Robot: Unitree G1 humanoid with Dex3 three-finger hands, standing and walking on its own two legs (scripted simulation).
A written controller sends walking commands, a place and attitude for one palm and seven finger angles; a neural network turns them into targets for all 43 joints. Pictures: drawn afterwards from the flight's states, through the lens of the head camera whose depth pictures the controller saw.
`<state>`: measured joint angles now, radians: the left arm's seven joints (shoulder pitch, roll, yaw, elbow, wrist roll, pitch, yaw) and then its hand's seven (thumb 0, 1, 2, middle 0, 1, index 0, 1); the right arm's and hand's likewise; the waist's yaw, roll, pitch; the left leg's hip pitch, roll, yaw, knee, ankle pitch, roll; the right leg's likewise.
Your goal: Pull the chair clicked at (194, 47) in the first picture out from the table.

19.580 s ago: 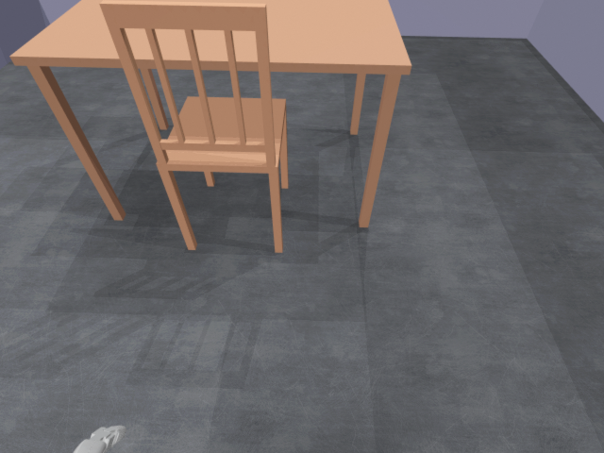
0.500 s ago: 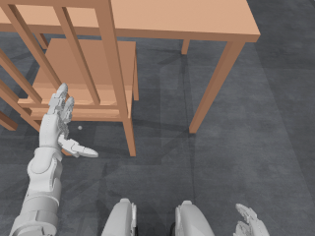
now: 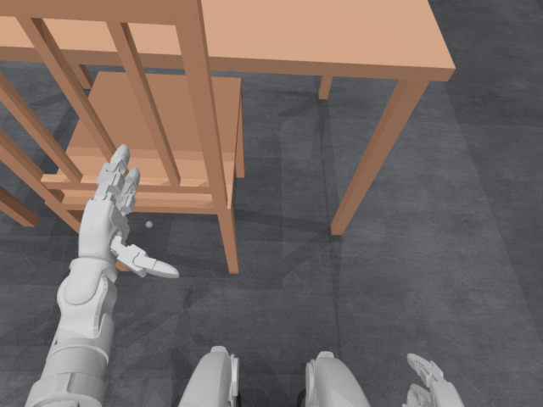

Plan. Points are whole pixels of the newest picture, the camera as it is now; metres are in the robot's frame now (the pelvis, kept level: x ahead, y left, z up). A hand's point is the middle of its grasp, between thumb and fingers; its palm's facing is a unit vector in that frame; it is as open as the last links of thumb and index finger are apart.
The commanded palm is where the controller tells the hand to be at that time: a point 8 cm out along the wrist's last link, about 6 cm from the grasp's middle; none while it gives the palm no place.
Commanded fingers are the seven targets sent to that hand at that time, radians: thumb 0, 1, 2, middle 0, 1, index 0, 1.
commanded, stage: aim the fingers beside a spindle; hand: left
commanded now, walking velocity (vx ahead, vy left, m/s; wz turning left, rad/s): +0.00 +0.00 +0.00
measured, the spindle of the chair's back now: (90, 120) +0.52 +0.30 +0.06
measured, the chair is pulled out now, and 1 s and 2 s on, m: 0.00 0.00 0.00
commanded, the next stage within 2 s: push the fingers through the gap in 0.82 s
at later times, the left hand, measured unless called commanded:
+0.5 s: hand (155, 230) +0.36 +0.18 +0.02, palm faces -0.02 -1.00 -0.03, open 17.0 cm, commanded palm +0.34 +0.23 +0.02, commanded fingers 0.00 -0.50 0.30 -0.06 -0.08 -0.06 -0.08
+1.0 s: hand (154, 226) +0.36 +0.18 +0.02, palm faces +0.01 -1.00 -0.04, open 17.0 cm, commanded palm +0.35 +0.23 +0.02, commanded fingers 0.00 -0.50 0.30 -0.06 -0.08 -0.06 -0.08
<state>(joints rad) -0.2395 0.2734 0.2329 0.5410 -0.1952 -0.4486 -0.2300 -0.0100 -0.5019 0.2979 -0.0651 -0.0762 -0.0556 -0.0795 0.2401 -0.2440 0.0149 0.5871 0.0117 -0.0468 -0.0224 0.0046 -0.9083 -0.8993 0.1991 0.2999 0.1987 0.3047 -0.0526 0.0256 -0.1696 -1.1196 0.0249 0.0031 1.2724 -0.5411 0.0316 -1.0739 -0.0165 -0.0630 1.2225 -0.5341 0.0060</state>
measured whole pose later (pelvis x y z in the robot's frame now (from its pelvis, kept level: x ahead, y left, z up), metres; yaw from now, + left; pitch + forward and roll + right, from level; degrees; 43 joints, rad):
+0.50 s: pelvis +0.00 -0.01 +0.00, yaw +0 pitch +22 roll -3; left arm -0.23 0.27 0.24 0.54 -0.21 -0.45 -0.26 -0.01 -0.50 0.30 -0.06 -0.08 -0.05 -0.08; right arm 0.24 -0.25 0.01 0.59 0.01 -0.05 -0.03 0.00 -0.91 -0.90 0.20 0.30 0.20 0.30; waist -0.06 0.03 -0.16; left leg -1.13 0.03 -0.01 1.28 -0.54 0.02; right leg -1.08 -0.01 -0.07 1.23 -0.53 -0.01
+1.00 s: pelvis +0.00 -0.01 +0.00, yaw +0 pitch +22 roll -2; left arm -0.24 0.27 0.25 0.54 -0.19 -0.46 -0.22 -0.01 -0.50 0.30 -0.07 -0.08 -0.06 -0.08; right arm 0.24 -0.24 0.01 0.59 0.01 -0.05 -0.03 0.00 -0.91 -0.90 0.20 0.30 0.20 0.30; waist -0.06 0.02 -0.17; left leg -1.12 0.03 0.00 1.28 -0.54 0.02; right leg -1.08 -0.01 -0.06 1.23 -0.53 0.00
